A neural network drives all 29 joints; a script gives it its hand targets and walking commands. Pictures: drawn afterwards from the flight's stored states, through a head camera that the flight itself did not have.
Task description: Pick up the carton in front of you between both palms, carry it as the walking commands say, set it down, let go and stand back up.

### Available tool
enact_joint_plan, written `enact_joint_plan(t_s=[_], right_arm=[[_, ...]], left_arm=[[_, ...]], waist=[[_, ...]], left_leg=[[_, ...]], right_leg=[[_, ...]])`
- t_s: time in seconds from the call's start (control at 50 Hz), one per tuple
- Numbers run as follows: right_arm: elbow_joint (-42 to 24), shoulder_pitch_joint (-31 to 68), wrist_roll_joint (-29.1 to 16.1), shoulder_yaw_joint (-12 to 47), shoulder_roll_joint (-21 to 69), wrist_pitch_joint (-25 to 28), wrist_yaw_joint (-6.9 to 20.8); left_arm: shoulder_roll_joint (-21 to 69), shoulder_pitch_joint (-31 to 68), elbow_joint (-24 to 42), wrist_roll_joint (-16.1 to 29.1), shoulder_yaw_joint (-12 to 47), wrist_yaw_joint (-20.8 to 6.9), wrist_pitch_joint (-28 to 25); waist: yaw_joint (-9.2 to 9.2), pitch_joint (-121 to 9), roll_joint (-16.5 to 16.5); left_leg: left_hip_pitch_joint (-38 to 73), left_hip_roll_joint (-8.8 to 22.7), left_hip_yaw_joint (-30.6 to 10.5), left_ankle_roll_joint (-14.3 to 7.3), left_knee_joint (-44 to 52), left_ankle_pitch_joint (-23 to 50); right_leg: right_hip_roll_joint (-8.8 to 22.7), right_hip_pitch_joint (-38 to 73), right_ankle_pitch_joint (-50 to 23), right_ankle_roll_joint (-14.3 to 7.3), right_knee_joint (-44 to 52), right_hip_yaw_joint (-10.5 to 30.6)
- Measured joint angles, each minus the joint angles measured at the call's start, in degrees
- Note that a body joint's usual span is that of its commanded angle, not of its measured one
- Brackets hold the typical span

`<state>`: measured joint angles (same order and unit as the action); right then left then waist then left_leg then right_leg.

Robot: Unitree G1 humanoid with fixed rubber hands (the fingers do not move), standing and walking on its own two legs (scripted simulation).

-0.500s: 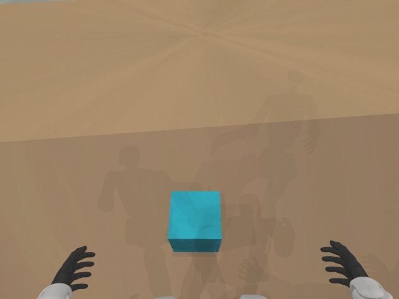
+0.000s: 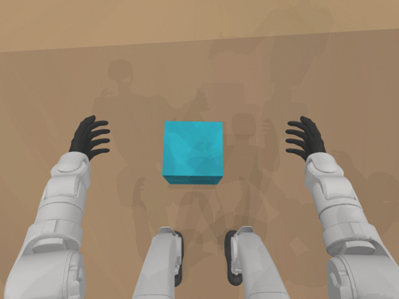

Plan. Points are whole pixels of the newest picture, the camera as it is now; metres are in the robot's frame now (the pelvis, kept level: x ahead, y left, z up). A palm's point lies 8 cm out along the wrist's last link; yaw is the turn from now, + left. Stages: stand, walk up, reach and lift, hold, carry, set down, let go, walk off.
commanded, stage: reach and lift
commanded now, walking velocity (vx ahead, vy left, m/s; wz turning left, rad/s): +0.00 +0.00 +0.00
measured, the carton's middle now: (193, 155) +0.50 +0.03 -0.56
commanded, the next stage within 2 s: none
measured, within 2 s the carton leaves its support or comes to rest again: neither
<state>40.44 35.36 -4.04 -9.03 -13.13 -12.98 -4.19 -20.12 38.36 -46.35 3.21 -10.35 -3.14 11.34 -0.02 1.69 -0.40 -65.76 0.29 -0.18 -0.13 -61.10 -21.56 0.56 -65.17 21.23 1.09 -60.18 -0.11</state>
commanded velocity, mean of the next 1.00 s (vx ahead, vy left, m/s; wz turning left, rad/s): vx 0.00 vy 0.00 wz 0.00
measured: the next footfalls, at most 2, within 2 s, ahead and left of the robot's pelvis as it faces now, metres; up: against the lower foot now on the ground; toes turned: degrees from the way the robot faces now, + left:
none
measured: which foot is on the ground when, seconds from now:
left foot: down 0.00-1.00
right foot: down 0.00-1.00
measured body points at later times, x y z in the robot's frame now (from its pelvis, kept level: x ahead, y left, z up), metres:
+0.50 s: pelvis -0.01 +0.01 -0.05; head +0.32 +0.02 +0.26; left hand +0.53 +0.22 -0.18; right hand +0.52 -0.16 -0.18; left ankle +0.06 +0.11 -0.65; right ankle +0.06 -0.13 -0.65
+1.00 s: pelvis -0.05 -0.01 -0.26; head +0.31 +0.01 +0.00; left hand +0.51 +0.22 -0.42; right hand +0.50 -0.16 -0.42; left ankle +0.06 +0.12 -0.65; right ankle +0.06 -0.13 -0.65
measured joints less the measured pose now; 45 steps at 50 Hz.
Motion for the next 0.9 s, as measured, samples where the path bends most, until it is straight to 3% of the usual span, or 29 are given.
enact_joint_plan(t_s=[0.14,0.3,0.46,0.58,0.68,0.9], right_arm=[[6.31,18.63,0.41,-3.35,0.24,-1.84,-1.68],[11.31,34.84,3.83,-9.11,1.24,-1.07,-2.65],[10.24,34.33,7.96,-13.61,3.52,3.75,-1.47],[10.99,30.43,9.55,-14.72,4.84,7.51,-1.00],[10.76,29.22,6.98,-11.49,3.77,8.84,-1.85],[9.37,35.28,-4.26,-1.42,-1.05,6.15,-5.91]], left_arm=[[-1.37,19.34,-8.01,-0.42,-1.80,0.24,1.20],[-1.86,36.23,-14.16,-3.75,-5.22,0.45,0.50],[1.07,36.21,-12.24,-7.85,-9.46,0.88,-3.22],[3.71,32.09,-12.32,-9.42,-12.01,1.48,-6.31],[3.63,30.46,-12.12,-7.15,-10.91,2.69,-7.72],[-4.15,35.68,-10.52,5.50,0.97,5.14,-6.18]], waist=[[0.21,0.97,-0.13],[0.32,2.45,-0.26],[0.13,-0.38,-0.47],[-0.26,-5.70,-0.06],[-0.76,-6.88,-0.19],[-0.48,3.42,-0.76]], left_leg=[[-11.13,-0.23,-0.01,-0.27,-2.18,2.97],[-20.67,-0.37,-0.33,-0.47,-4.19,4.21],[-26.51,-0.42,-0.42,-0.58,-4.15,3.41],[-35.22,-0.43,-0.50,-0.49,-11.32,-0.33],[-44.57,-0.65,-0.68,-0.05,-21.89,-4.14],[-58.91,-1.02,-2.29,1.18,-45.94,-9.01]], right_leg=[[0.18,-10.99,-2.93,0.20,-2.09,0.06],[0.27,-20.19,-4.18,0.34,-3.75,-0.20],[0.29,-25.89,-3.46,0.45,-3.49,-0.27],[-0.47,-34.70,0.28,0.96,-10.82,0.82],[-1.33,-44.12,4.71,1.44,-21.72,1.90],[-1.99,-58.31,9.74,0.85,-46.01,0.63]])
